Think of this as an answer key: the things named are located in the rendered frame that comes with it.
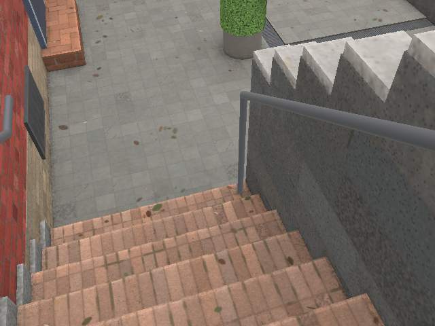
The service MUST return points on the stairs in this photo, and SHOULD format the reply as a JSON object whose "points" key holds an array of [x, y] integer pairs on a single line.
{"points": [[213, 258]]}

